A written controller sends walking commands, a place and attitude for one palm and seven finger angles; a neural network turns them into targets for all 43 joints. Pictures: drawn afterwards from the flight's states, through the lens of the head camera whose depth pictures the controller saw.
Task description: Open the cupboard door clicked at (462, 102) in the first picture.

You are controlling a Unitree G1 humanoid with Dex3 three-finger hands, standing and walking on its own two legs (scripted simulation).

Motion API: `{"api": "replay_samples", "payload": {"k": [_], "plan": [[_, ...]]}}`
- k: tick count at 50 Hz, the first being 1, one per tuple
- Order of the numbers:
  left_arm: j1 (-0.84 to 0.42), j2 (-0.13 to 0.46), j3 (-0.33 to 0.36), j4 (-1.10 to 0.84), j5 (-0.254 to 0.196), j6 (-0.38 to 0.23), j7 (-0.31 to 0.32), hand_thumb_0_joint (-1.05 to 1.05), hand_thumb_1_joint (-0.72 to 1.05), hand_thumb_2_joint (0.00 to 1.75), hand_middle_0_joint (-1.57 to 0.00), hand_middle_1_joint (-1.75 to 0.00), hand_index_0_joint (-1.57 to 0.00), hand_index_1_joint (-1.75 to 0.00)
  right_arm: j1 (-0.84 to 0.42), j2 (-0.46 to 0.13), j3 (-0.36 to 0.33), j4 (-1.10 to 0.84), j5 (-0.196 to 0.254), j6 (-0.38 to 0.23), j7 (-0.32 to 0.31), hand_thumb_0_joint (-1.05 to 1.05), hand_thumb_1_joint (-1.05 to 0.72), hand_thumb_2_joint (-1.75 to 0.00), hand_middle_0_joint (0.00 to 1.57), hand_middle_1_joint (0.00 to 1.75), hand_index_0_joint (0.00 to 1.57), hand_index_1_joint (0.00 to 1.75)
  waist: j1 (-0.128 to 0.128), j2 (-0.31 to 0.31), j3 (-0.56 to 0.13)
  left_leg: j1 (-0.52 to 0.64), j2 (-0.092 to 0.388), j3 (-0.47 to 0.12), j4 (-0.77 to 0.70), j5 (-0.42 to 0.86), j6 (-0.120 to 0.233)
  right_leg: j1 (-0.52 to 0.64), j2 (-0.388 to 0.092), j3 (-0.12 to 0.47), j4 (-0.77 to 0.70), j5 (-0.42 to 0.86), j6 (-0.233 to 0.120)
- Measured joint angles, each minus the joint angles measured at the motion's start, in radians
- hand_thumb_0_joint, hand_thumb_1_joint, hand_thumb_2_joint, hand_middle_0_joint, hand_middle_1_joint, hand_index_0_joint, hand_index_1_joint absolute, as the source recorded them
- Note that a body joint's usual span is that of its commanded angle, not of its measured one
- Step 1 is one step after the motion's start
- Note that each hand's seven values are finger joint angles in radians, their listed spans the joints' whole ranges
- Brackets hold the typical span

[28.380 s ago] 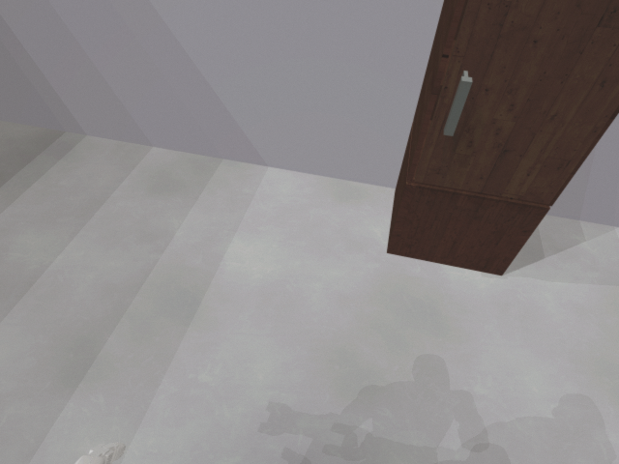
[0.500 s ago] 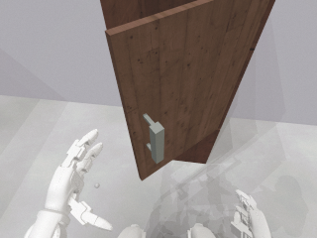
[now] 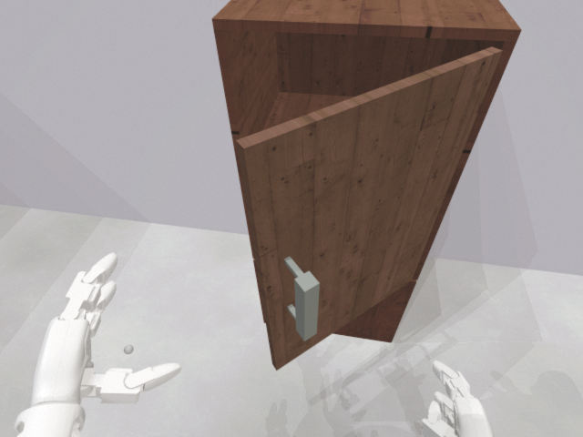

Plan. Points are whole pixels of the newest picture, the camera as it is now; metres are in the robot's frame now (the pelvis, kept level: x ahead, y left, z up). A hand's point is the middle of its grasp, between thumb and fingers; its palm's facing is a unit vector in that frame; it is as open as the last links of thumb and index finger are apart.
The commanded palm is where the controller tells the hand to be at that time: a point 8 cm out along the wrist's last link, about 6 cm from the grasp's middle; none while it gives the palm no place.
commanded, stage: draw the hand back to the body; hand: left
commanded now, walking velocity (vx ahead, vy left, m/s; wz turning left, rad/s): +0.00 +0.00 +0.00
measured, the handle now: (298, 298) +0.33 +0.03 -0.02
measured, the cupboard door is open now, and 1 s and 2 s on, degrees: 43 43 43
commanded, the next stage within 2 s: step back with the hand held close in 0.78 s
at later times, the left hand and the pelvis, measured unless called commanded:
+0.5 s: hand (53, 290) +0.21 +0.25 +0.19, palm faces +0.47 -0.78 -0.42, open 8.2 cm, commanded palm +0.16 +0.29 +0.19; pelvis +0.01 -0.01 +0.03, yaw -1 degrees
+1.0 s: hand (51, 291) +0.20 +0.25 +0.20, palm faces +0.45 -0.77 -0.45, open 7.4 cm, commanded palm +0.14 +0.28 +0.20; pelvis +0.00 -0.02 +0.03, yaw -1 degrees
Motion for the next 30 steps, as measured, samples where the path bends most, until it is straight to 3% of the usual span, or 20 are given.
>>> {"api": "replay_samples", "payload": {"k": [11,23,30], "plan": [[-0.042,0.018,0.103,0.009,0.000,-0.027,0.013,0.00,0.28,0.64,-0.18,-0.30,-0.18,-0.30,-0.032,-0.004,-0.010,0.085,-0.008,-0.031,0.009,0.01,-0.90,-0.90,0.21,0.30,0.20,0.30,0.011,0.006,0.048,0.183,0.000,0.013,-0.188,0.072,-0.001,0.172,0.000,0.007,-0.171,0.066,-0.001],[-0.090,0.045,0.228,0.005,-0.010,-0.063,0.008,0.01,0.69,0.82,-0.20,-0.30,-0.20,-0.30,-0.064,-0.013,-0.038,0.127,-0.014,-0.031,0.020,0.01,-0.90,-0.90,0.20,0.30,0.20,0.29,0.029,0.010,0.071,0.281,0.012,0.020,-0.305,0.123,-0.011,0.263,0.012,0.010,-0.279,0.114,-0.010],[-0.097,0.019,0.218,0.027,-0.012,-0.066,0.001,0.02,0.84,0.88,-0.20,-0.30,-0.20,-0.30,-0.071,-0.014,-0.047,0.137,-0.017,-0.024,0.027,0.01,-0.90,-0.90,0.20,0.30,0.20,0.29,0.030,0.013,0.085,0.303,0.015,0.023,-0.339,0.143,-0.015,0.279,0.016,0.012,-0.303,0.129,-0.014]]}}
